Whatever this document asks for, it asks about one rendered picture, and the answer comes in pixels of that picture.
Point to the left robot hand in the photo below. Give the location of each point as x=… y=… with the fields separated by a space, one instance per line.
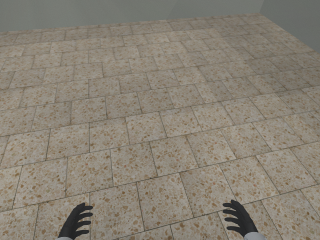
x=71 y=224

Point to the right robot hand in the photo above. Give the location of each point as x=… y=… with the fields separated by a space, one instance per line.
x=246 y=224

